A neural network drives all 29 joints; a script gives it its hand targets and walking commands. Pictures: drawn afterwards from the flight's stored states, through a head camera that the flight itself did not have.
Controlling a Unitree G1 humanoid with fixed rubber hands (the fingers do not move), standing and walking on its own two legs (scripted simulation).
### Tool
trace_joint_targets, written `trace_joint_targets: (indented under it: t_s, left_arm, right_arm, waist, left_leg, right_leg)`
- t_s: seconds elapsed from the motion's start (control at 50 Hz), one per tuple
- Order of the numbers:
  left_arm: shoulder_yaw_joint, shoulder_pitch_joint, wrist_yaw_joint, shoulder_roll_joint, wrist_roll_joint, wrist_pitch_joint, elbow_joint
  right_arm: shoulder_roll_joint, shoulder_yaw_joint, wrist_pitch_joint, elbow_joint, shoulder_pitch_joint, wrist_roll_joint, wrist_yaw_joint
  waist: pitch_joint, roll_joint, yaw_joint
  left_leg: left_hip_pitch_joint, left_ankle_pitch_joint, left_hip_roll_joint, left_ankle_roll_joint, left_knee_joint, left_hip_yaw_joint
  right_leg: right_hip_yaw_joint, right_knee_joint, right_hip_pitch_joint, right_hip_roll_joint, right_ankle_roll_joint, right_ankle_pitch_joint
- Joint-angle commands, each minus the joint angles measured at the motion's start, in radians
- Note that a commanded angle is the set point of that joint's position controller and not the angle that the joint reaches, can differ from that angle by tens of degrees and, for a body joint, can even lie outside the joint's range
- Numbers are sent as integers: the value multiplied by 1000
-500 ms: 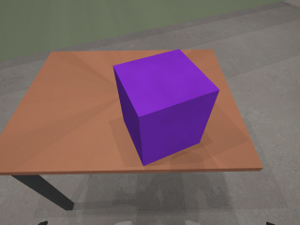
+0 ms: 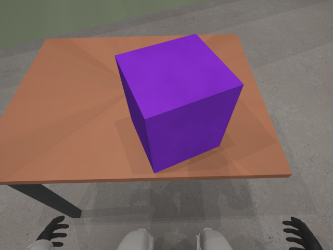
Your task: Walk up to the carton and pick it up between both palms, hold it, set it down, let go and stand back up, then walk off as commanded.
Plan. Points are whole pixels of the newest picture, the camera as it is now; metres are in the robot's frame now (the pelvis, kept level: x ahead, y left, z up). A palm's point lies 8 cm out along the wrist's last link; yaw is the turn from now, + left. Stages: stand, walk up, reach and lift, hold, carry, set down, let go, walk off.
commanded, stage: reach and lift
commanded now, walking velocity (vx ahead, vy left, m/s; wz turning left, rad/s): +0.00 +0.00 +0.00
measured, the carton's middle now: (174, 106) +0.45 +0.00 +0.05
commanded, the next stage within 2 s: none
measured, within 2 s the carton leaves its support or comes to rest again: neither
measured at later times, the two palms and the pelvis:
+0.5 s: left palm (64, 215) +0.19 +0.24 -0.01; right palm (322, 235) +0.17 -0.32 -0.04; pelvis +0.02 -0.02 +0.04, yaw +0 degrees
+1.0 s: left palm (79, 205) +0.21 +0.20 +0.01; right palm (317, 221) +0.19 -0.30 -0.01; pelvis +0.04 -0.02 +0.05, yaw +0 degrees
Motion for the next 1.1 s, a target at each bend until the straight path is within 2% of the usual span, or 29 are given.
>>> trace_joint_targets:
  t_s: [0.0,0.04,0.06,0.08,0.1,0.14,0.22,0.24,0.26,0.28,0.34,0.4,0.42,0.44,0.5,0.54,0.56,0.6,0.66,0.72,0.74,0.78,0.82,0.92,0.94,0.96,1.02,1.04,1.08]
  left_arm:
    - [129,-96,39,108,48,41,-269]
    - [172,-52,37,118,72,31,-266]
    - [173,-36,38,126,67,29,-269]
    - [168,-29,37,115,58,24,-292]
    - [158,-29,37,108,55,20,-323]
    - [187,1,39,120,69,8,-323]
    - [188,-16,40,96,38,-35,-331]
    - [174,-37,45,83,21,-41,-343]
    - [173,-13,50,59,25,-50,-365]
    - [171,15,52,47,24,-52,-305]
    - [157,14,53,24,-4,-99,-356]
    - [146,18,60,-6,-17,-142,-363]
    - [143,24,65,-13,-31,-156,-357]
    - [144,40,69,-19,-19,-169,-367]
    - [130,32,76,-36,-19,-188,-361]
    - [128,42,90,-42,-19,-214,-376]
    - [122,36,96,-56,-36,-226,-370]
    - [97,64,100,-84,-37,-240,-394]
    - [87,70,123,-104,-23,-272,-445]
    - [53,116,126,-157,-28,-290,-428]
    - [68,109,132,-145,-23,-296,-428]
    - [45,127,135,-184,-10,-307,-419]
    - [40,105,138,-174,-34,-337,-472]
    - [18,179,161,-232,1,-358,-553]
    - [-3,212,158,-248,-18,-356,-560]
    - [7,204,159,-244,-19,-365,-572]
    - [-25,262,167,-284,-11,-374,-598]
    - [-3,252,173,-292,-4,-372,-619]
    - [-24,267,176,-293,-13,-387,-642]
  right_arm:
    - [-229,-52,-64,-82,-66,-9,26]
    - [-247,-28,-64,-91,-48,1,20]
    - [-238,-12,-60,-97,-16,15,23]
    - [-215,2,-67,-129,-19,27,23]
    - [-202,4,-72,-134,-2,44,25]
    - [-198,25,-84,-193,-13,50,29]
    - [-193,24,-82,-221,-14,60,32]
    - [-176,37,-80,-237,-14,65,34]
    - [-165,40,-88,-247,-2,81,47]
    - [-172,41,-81,-225,-10,86,52]
    - [-153,42,-84,-258,28,98,56]
    - [-128,51,-95,-307,44,109,69]
    - [-140,44,-104,-333,46,116,71]
    - [-130,58,-101,-322,50,122,82]
    - [-134,42,-90,-342,59,129,90]
    - [-141,42,-101,-360,61,134,100]
    - [-150,37,-108,-390,44,135,105]
    - [-149,43,-115,-395,66,160,108]
    - [-159,39,-120,-397,79,184,127]
    - [-171,44,-124,-400,92,205,135]
    - [-182,59,-134,-401,83,211,135]
    - [-193,65,-136,-388,89,226,145]
    - [-197,54,-154,-446,69,237,141]
    - [-244,69,-164,-416,83,305,166]
    - [-238,74,-171,-424,97,310,164]
    - [-241,80,-179,-453,70,318,166]
    - [-266,89,-189,-453,90,353,185]
    - [-283,97,-196,-476,68,362,190]
    - [-301,91,-206,-504,80,364,190]
  waist:
    - [-311,4,3]
    - [-315,-52,2]
    - [-332,-38,17]
    - [-350,-82,21]
    - [-364,-71,2]
    - [-363,-121,44]
    - [-322,-172,49]
    - [-351,-148,31]
    - [-349,-120,53]
    - [-319,-121,53]
    - [-342,-167,49]
    - [-331,-144,73]
    - [-325,-169,54]
    - [-306,-157,77]
    - [-249,-147,70]
    - [-280,-146,71]
    - [-251,-178,75]
    - [-275,-153,89]
    - [-267,-127,86]
    - [-252,-162,70]
    - [-275,-135,88]
    - [-249,-130,76]
    - [-272,-176,70]
    - [-308,-102,75]
    - [-298,-135,47]
    - [-294,-133,80]
    - [-304,-121,71]
    - [-316,-114,95]
    - [-293,-144,84]
  left_leg:
    - [-77,109,97,-9,-291,1]
    - [-69,166,84,10,-309,10]
    - [-26,278,75,1,-294,14]
    - [60,342,48,-14,-277,23]
    - [117,407,40,-20,-266,16]
    - [157,442,20,-14,-284,15]
    - [200,369,10,-15,-352,22]
    - [202,365,3,-20,-368,31]
    - [211,437,3,-25,-375,19]
    - [234,434,4,-26,-398,21]
    - [258,436,2,-19,-437,18]
    - [271,412,-11,-15,-481,31]
    - [284,401,-12,-16,-500,24]
    - [274,402,-7,-14,-516,29]
    - [261,280,-3,-11,-559,30]
    - [278,316,-10,-11,-569,36]
    - [269,270,-15,-9,-575,32]
    - [291,325,-7,-16,-569,36]
    - [300,251,-2,-20,-604,31]
    - [324,313,0,-27,-604,22]
    - [318,324,0,-28,-588,23]
    - [321,328,0,-33,-599,19]
    - [322,326,2,-32,-591,13]
    - [380,454,15,-54,-585,-5]
    - [389,519,19,-59,-570,-20]
    - [373,494,9,-51,-575,-9]
    - [409,575,20,-63,-565,-27]
    - [403,595,20,-64,-547,-28]
    - [362,547,13,-53,-555,-24]
  right_leg:
    - [-97,-155,274,92,-95,202]
    - [-101,-185,345,109,-78,269]
    - [-86,-203,328,102,-83,316]
    - [-79,-239,288,91,-83,339]
    - [-74,-252,260,85,-83,364]
    - [-58,-292,282,91,-73,413]
    - [-49,-374,287,100,-68,345]
    - [-46,-378,291,96,-69,344]
    - [-42,-389,312,98,-71,414]
    - [-48,-418,308,102,-69,385]
    - [-45,-446,340,105,-54,406]
    - [-25,-491,346,96,-51,379]
    - [-33,-497,343,108,-50,363]
    - [-28,-510,352,104,-47,359]
    - [-19,-547,317,94,-52,259]
    - [-30,-552,336,101,-52,281]
    - [-19,-562,322,102,-48,246]
    - [-28,-556,327,102,-55,292]
    - [-26,-578,309,98,-54,222]
    - [-29,-591,297,112,-65,274]
    - [-30,-587,305,103,-69,256]
    - [-24,-593,300,111,-79,271]
    - [-26,-591,303,115,-73,272]
    - [-36,-589,296,128,-90,339]
    - [-40,-591,303,140,-101,376]
    - [-30,-598,314,132,-93,360]
    - [-36,-595,281,144,-107,382]
    - [-32,-590,276,149,-110,365]
    - [-31,-592,295,145,-104,365]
